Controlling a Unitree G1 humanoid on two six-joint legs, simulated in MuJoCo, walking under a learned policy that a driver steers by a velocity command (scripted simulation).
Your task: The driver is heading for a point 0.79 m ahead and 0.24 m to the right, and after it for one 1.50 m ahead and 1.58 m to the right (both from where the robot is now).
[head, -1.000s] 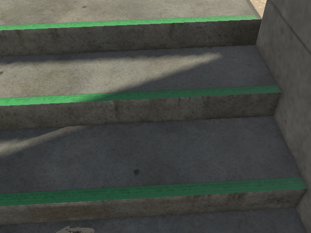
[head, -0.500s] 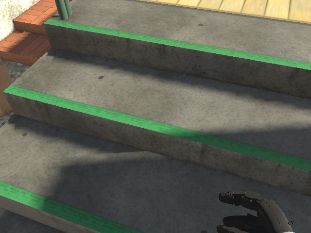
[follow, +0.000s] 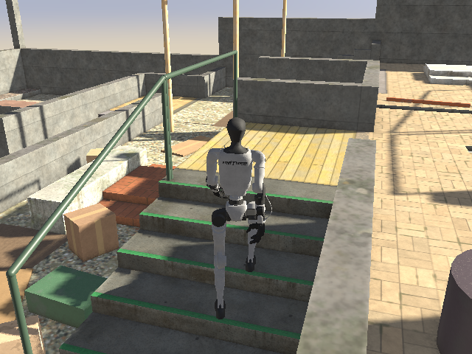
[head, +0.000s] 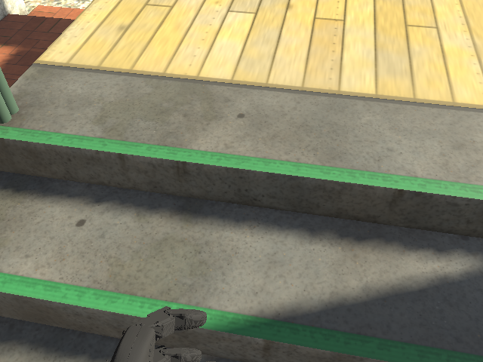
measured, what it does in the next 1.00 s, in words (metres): climbs: right foot 0.14 m higher, then left foot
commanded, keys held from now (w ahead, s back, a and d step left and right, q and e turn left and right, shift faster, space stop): w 0.46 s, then w+e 0.54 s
